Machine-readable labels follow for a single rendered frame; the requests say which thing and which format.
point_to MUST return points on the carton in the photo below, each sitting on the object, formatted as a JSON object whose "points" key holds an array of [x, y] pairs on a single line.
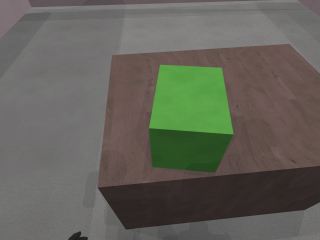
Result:
{"points": [[190, 126]]}

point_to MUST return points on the pedestal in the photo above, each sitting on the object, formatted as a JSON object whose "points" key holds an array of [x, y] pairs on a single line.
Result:
{"points": [[271, 165]]}

